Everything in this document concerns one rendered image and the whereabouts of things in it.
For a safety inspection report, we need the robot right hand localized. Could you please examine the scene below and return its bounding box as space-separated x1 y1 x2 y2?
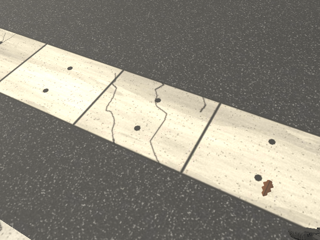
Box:
288 227 320 240

